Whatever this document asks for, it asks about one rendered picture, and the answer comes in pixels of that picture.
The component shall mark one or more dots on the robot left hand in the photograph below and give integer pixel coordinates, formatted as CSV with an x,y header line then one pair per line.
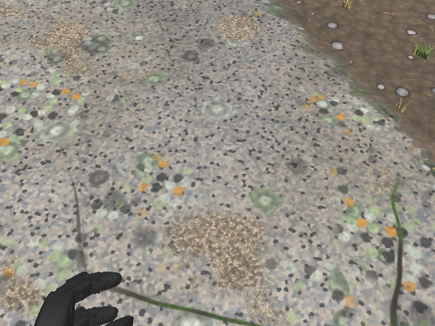
x,y
58,308

